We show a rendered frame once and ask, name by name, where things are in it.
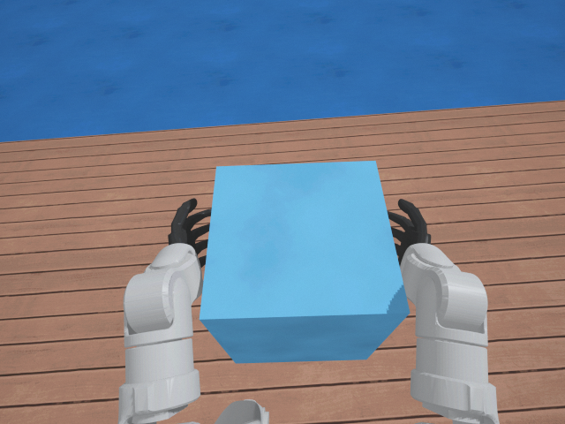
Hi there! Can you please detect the left robot hand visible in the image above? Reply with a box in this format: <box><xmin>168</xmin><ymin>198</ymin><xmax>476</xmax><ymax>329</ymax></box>
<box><xmin>168</xmin><ymin>198</ymin><xmax>212</xmax><ymax>267</ymax></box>

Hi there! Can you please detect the right robot hand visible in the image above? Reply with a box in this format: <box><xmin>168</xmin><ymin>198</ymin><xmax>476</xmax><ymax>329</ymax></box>
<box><xmin>388</xmin><ymin>199</ymin><xmax>431</xmax><ymax>266</ymax></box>

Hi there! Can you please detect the left robot thigh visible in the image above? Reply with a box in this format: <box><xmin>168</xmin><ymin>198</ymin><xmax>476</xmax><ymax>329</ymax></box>
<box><xmin>215</xmin><ymin>400</ymin><xmax>269</xmax><ymax>424</ymax></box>

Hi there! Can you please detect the robot right forearm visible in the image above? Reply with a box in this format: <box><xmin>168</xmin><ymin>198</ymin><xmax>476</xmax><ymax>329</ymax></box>
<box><xmin>400</xmin><ymin>243</ymin><xmax>500</xmax><ymax>424</ymax></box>

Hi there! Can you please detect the carton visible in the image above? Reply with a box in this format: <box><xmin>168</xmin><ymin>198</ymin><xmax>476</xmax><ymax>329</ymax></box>
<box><xmin>200</xmin><ymin>161</ymin><xmax>410</xmax><ymax>364</ymax></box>

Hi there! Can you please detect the robot left forearm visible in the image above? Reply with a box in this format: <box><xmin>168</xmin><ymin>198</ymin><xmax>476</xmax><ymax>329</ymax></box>
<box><xmin>117</xmin><ymin>243</ymin><xmax>203</xmax><ymax>424</ymax></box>

